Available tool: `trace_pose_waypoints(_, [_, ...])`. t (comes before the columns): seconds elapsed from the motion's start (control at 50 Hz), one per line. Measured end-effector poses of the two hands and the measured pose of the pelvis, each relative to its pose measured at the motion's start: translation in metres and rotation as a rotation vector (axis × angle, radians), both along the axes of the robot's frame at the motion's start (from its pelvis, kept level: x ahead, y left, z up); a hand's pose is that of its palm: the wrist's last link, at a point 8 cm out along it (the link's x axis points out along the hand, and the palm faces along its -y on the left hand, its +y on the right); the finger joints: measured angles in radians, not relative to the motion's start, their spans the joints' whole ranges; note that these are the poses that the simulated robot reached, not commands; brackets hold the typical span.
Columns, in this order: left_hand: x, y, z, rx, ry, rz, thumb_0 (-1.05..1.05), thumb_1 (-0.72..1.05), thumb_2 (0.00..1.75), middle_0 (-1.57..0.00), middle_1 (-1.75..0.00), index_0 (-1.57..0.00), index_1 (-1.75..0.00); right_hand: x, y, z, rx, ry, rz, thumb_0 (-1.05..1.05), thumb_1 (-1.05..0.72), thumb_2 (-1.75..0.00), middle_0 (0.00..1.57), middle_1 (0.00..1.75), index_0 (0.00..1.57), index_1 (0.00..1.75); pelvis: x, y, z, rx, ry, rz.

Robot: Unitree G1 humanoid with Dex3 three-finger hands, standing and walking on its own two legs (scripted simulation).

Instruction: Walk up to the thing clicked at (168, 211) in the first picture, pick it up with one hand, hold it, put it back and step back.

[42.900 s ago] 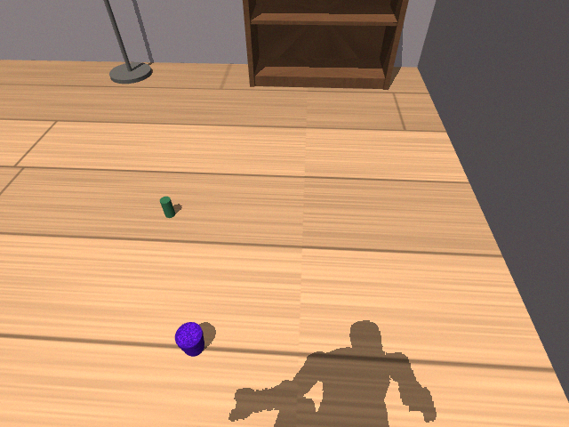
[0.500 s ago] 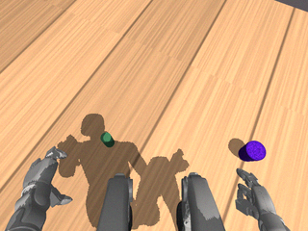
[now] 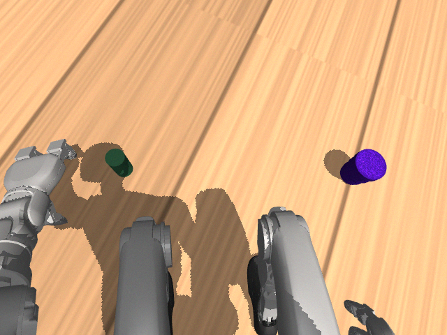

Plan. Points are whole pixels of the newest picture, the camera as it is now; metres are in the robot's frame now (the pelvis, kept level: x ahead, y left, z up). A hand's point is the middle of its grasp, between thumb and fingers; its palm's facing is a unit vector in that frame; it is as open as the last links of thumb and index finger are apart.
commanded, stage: rise first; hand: left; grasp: from above
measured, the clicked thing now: (119, 163) +0.51 +0.25 -0.35
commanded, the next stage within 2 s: approach in 1.08 s
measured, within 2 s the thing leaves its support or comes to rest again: neither
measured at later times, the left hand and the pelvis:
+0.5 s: hand (69, 177) +0.43 +0.32 -0.20, palm faces -0.48 -0.03 -0.88, open 13.7 cm; pelvis +0.01 +0.01 -0.04, yaw -1 degrees
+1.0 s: hand (80, 173) +0.45 +0.31 -0.23, palm faces -0.47 -0.04 -0.88, open 13.8 cm; pelvis +0.01 +0.01 -0.06, yaw -2 degrees
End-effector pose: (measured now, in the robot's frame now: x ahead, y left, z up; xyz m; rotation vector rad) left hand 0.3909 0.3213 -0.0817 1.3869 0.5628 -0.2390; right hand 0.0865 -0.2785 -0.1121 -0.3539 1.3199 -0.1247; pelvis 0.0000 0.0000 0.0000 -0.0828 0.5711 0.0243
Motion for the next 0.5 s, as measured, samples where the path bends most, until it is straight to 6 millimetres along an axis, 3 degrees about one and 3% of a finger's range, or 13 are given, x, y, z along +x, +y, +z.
trace_pose_waypoints(0.14, [0.019,0.0,-0.02,0.042,-0.016,-0.062,0.0,-0.51,1.01,-0.09,-1.01,-0.09,-1.01,-0.009,0.001,-0.008,-0.026,0.031,0.004,0.0,-0.9,-0.9,0.21,0.3,0.2,0.3,0.0,0.004,-0.018,-0.017,-0.002,0.002])
trace_pose_waypoints(0.5, [0.046,-0.005,-0.058,0.094,-0.022,-0.153,0.0,-0.44,0.94,-0.15,-0.94,-0.15,-0.93,-0.003,0.011,-0.032,-0.013,0.069,0.042,0.0,-0.9,-0.9,0.21,0.3,0.2,0.3,0.006,0.009,-0.043,-0.034,0.012,0.0])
